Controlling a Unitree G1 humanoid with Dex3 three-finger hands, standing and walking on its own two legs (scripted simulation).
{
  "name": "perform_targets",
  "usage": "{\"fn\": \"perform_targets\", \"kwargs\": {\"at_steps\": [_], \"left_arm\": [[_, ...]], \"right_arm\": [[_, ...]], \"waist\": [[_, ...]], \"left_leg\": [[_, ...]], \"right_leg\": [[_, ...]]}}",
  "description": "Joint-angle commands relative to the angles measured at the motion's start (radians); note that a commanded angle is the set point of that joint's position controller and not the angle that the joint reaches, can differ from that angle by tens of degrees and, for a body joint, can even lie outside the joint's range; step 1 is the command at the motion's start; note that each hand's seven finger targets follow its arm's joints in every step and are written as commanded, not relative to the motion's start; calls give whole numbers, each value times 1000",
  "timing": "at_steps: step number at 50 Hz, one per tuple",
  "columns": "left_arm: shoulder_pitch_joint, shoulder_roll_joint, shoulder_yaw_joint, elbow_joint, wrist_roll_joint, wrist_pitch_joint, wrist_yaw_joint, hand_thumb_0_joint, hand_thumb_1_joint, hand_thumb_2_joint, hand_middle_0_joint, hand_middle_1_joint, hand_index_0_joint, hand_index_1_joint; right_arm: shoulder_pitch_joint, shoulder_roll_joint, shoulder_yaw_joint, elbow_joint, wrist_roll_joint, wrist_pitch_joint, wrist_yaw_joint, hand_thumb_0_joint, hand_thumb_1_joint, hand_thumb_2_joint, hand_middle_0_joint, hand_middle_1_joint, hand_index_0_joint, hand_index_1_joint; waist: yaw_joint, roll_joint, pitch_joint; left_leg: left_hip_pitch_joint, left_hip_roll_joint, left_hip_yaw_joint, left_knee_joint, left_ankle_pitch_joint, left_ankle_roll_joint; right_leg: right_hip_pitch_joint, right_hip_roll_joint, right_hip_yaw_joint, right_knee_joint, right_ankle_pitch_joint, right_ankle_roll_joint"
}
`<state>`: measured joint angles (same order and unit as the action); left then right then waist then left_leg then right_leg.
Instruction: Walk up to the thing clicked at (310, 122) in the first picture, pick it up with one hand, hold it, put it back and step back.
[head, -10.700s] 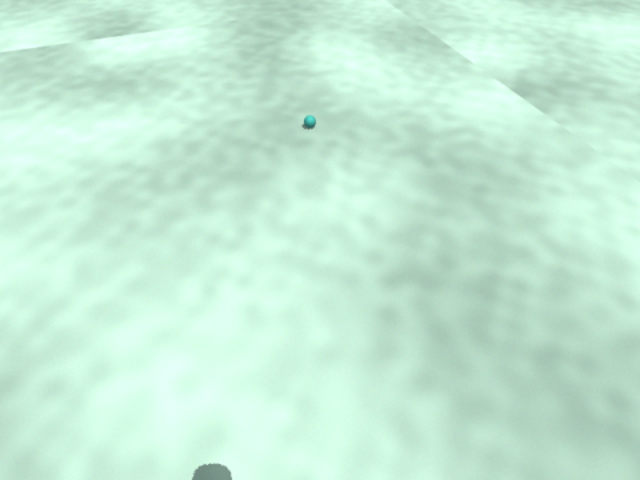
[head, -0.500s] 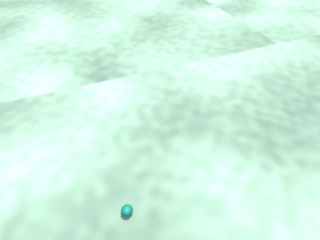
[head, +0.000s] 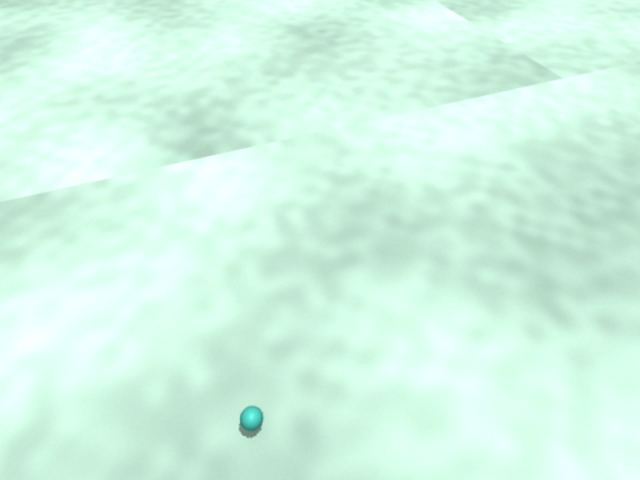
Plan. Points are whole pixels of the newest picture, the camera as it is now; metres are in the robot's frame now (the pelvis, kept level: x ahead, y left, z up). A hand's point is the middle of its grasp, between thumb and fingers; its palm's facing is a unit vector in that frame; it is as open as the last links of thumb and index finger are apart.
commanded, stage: walk up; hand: left
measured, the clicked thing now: (251, 418) +0.42 +0.21 -0.74
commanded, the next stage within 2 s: stand in 0.76 s
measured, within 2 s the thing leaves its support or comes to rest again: neither
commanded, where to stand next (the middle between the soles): +0.04 -0.02 m, yaw +0 degrees
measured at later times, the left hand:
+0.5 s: hand out of the picture +0.06 +0.26 -0.15, palm faces +0.02 -0.94 -0.33, open 7.4 cm
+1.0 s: hand out of the picture +0.05 +0.27 -0.15, palm faces -0.02 -0.94 -0.34, open 7.4 cm
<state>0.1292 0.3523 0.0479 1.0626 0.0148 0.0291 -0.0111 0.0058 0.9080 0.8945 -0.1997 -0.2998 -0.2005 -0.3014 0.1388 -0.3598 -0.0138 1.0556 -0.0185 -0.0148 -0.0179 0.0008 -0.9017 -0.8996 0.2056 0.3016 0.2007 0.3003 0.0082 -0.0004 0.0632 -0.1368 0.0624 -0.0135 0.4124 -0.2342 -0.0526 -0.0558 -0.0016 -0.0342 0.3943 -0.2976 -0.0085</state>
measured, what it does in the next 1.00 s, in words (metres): stands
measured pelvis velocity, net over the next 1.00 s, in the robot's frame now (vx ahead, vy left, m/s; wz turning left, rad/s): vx -0.02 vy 0.02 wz -0.01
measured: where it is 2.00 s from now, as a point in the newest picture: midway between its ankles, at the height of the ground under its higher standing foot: outside the picture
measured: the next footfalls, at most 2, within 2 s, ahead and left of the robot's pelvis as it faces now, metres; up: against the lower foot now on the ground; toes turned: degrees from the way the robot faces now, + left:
none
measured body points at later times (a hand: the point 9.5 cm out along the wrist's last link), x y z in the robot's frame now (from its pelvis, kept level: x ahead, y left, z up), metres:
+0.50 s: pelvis -0.02 +0.00 +0.00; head +0.00 +0.01 +0.45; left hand +0.06 +0.31 -0.13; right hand +0.05 -0.30 -0.12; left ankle -0.01 +0.16 -0.74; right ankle -0.05 -0.11 -0.74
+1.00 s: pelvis -0.02 +0.02 +0.01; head +0.00 +0.01 +0.45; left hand +0.05 +0.32 -0.13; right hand +0.06 -0.28 -0.13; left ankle -0.01 +0.16 -0.74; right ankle -0.05 -0.11 -0.74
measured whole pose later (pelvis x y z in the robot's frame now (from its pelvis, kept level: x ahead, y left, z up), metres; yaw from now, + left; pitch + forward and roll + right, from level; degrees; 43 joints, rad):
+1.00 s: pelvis -0.02 +0.02 +0.01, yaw +0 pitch -3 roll +0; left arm 0.11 0.34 0.01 1.11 0.01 0.00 -0.01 0.01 0.91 0.89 -0.20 -0.30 -0.20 -0.30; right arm 0.11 -0.35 0.01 1.09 -0.02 -0.01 0.00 0.00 -0.90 -0.90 0.21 0.30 0.20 0.30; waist 0.01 0.02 0.08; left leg -0.14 0.05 0.00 0.35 -0.17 -0.04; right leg -0.06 -0.02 -0.02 0.32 -0.22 0.01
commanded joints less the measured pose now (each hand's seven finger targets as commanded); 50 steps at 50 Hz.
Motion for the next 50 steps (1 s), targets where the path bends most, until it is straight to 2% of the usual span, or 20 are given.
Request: {"fn": "perform_targets", "kwargs": {"at_steps": [1, 3, 19, 26, 37, 38, 39, 41, 46, 50], "left_arm": [[-22, 218, 52, -70, -3, -22, 10, 0, 900, 900, -200, -300, -200, -300], [-39, 221, 52, -74, -1, -20, 9, 0, 900, 900, -200, -300, -200, -300], [-54, 218, 54, -72, 2, -19, -1, 0, 900, 900, -200, -300, -200, -300], [-49, 211, 50, -70, 3, -20, -5, 0, 900, 900, -200, -300, -200, -300], [-35, 208, 48, -59, 1, -21, -4, 0, 900, 900, -200, -300, -200, -300], [-38, 191, 27, -48, -5, -33, 5, 0, 900, 900, -200, -300, -200, -300], [-31, 199, 26, -42, -6, -41, 8, 0, 900, 900, -200, -300, -200, -300], [-36, 208, 24, -31, -6, -46, 11, 0, 900, 900, -200, -300, -200, -300], [-39, 211, 15, -19, -5, -52, 15, 0, 900, 900, -200, -300, -200, -300], [-40, 209, 10, -10, -4, -57, 17, 0, 900, 900, -200, -300, -200, -300]], "right_arm": [[-14, -214, -51, -62, 5, -19, -16, 0, -900, -900, 200, 300, 200, 300], [-13, -214, -52, -60, 6, -18, -17, 0, -900, -900, 200, 300, 200, 300], [-22, -211, -42, -59, 1, -25, -13, 0, -900, -900, 200, 300, 200, 300], [-10, -213, -41, -48, -3, -31, -12, 0, -900, -900, 200, 300, 200, 300], [-8, -216, -43, -44, 0, -34, -12, 0, -900, -900, 200, 300, 200, 300], [-57, -198, -33, -43, 2, -27, -7, 0, -900, -900, 200, 300, 200, 300], [-50, -189, -30, -45, 5, -23, -5, 0, -900, -900, 200, 300, 200, 300], [-32, -189, -24, -35, 8, -19, -3, 0, -900, -900, 200, 300, 200, 300], [-43, -199, -25, -20, 6, -15, 4, 0, -900, -900, 200, 300, 200, 300], [-47, -200, -24, -16, 7, -14, 6, 0, -900, -900, 200, 300, 200, 300]], "waist": [[0, -15, -100], [-5, -12, -97], [3, -11, -54], [2, 1, -71], [0, 13, -63], [11, 59, -47], [3, 41, -64], [-5, 20, -55], [-5, -7, -85], [-8, -18, -108]], "left_leg": [[49, 55, -15, 3, 375, 92], [40, 53, -19, -9, 348, 89], [22, 46, -33, -43, 232, 86], [10, 58, -50, -69, 201, 90], [6, 65, -59, -79, 205, 93], [5, 68, -51, -69, 275, 77], [24, 68, -52, -63, 284, 75], [20, 65, -54, -80, 259, 71], [53, 73, -60, -89, 253, 68], [75, 77, -59, -88, 277, 73]], "right_leg": [[-5, -110, 70, -39, 401, -34], [-6, -111, 76, -43, 364, -39], [-44, -106, 91, -87, 216, -36], [-28, -104, 93, -89, 169, -35], [-31, -99, 86, -85, 178, -31], [-32, -129, 107, -111, 266, -20], [-25, -133, 105, -114, 292, -17], [-26, -133, 106, -120, 281, -14], [-23, -129, 94, -127, 264, -9], [-17, -134, 93, -129, 293, -7]]}}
